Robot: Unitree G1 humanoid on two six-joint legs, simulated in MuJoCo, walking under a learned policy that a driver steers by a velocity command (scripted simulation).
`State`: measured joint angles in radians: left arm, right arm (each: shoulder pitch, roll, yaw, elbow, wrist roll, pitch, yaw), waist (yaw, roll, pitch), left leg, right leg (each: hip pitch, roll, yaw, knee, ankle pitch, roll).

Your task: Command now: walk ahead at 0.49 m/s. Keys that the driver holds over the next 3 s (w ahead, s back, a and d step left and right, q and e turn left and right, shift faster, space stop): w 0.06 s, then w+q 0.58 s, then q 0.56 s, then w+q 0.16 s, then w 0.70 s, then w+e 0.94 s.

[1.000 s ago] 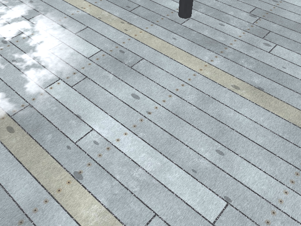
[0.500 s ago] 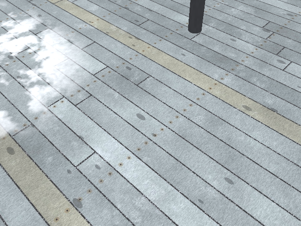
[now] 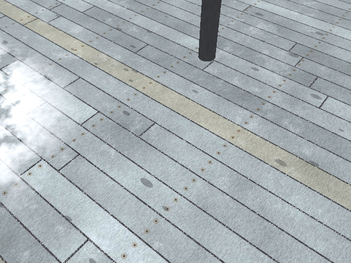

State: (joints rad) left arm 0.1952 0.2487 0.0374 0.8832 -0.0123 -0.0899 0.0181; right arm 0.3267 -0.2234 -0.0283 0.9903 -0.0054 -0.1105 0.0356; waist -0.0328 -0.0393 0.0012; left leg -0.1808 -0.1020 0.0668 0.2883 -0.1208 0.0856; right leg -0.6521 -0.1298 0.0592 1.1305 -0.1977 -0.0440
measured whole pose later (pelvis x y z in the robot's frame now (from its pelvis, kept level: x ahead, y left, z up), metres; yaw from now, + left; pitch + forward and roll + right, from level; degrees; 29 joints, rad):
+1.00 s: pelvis +0.44 +0.03 -0.02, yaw +28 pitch +3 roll +0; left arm 0.10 0.29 0.06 0.78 0.01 -0.05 0.04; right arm 0.15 -0.28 -0.08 0.70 0.00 -0.02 0.02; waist -0.01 -0.02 0.08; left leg -0.44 -0.11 -0.01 0.49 -0.09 0.09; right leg -0.55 -0.05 0.05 1.23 -0.45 0.05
